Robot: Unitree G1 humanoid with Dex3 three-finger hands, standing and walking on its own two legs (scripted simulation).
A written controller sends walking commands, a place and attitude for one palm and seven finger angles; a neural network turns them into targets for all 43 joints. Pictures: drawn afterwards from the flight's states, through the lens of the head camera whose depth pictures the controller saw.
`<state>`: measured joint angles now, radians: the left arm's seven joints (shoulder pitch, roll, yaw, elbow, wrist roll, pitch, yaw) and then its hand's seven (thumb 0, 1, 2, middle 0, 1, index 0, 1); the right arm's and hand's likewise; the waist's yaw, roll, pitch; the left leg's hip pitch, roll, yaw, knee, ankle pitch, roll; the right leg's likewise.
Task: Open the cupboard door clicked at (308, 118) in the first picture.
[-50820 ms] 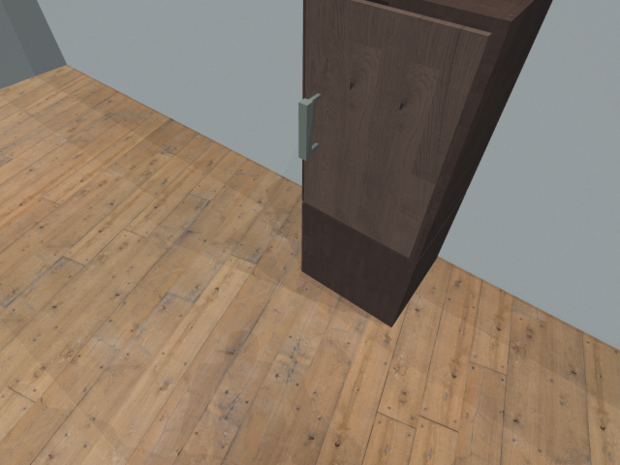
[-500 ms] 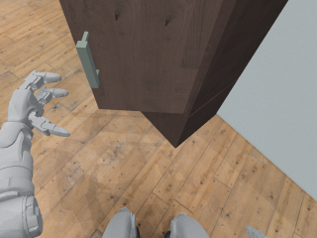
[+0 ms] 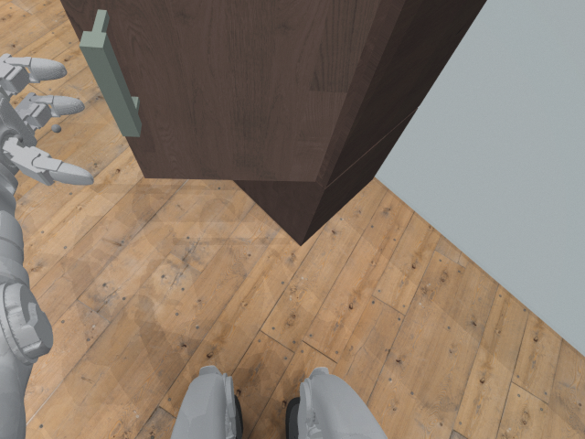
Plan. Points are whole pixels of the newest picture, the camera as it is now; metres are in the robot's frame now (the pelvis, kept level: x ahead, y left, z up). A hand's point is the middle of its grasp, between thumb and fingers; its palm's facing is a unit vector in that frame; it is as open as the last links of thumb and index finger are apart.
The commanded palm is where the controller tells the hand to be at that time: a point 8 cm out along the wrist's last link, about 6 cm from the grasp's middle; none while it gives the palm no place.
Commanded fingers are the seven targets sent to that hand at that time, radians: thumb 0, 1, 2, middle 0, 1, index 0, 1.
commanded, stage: move the hooked fingers beside the handle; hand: left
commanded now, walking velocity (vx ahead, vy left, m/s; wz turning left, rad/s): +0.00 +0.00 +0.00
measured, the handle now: (118, 79) +0.58 +0.21 +0.06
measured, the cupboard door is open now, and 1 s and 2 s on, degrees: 48 48 48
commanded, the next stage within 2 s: slide the fingers in behind the handle in 1.02 s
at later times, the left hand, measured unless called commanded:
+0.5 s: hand (60, 108) +0.52 +0.27 +0.06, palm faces -0.01 -1.00 -0.02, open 14.0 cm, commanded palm +0.51 +0.29 +0.06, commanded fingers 0.00 -0.50 0.30 -0.30 -1.20 -0.30 -1.20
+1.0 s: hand (68, 108) +0.53 +0.26 +0.06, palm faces +0.00 -1.00 -0.02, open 14.0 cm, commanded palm +0.52 +0.29 +0.06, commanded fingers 0.00 -0.50 0.30 -0.30 -1.20 -0.30 -1.20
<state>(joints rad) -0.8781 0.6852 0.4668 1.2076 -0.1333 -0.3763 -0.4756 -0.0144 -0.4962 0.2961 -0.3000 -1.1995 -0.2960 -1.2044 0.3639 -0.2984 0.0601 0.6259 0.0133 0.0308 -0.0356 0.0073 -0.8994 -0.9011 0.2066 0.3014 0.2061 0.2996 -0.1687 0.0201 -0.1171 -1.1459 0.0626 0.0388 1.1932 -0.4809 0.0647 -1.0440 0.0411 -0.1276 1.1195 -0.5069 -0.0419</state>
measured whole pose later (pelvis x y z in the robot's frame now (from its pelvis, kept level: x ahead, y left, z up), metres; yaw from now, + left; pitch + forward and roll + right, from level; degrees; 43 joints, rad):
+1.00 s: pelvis +0.01 +0.01 +0.00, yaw -1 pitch +27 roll -6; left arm -0.97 0.72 0.47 1.24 -0.08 -0.37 -0.42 -0.01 -0.50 0.30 -0.30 -1.20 -0.30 -1.20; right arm 0.36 -0.29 0.07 0.60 -0.01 0.08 -0.01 0.00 -0.90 -0.90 0.21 0.30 0.21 0.30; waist -0.21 0.03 -0.11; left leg -1.20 0.07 0.03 1.22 -0.50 0.08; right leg -1.09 0.05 -0.13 1.12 -0.51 -0.03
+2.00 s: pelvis +0.01 +0.00 +0.00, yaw +0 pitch +26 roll -5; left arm -0.91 0.56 0.40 1.17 -0.10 -0.42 -0.30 -0.01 -0.50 0.30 -0.30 -1.20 -0.30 -1.20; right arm 0.37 -0.27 0.05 0.63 -0.01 0.08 0.01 0.00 -0.90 -0.90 0.21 0.30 0.21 0.30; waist -0.19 0.04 -0.13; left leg -1.16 0.06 0.04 1.20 -0.49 0.06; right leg -1.06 0.05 -0.12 1.12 -0.51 -0.04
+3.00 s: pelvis +0.02 -0.01 +0.00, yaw +1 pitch +26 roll -4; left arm -0.92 0.49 0.33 1.19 -0.10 -0.45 -0.22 -0.01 -0.36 0.35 -0.29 -1.21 -0.27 -1.22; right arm 0.37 -0.26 0.03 0.65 -0.02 0.07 0.02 0.00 -0.90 -0.90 0.20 0.30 0.20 0.30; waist -0.17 0.04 -0.14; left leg -1.14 0.05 0.03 1.18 -0.50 0.05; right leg -1.04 0.04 -0.13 1.11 -0.53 -0.05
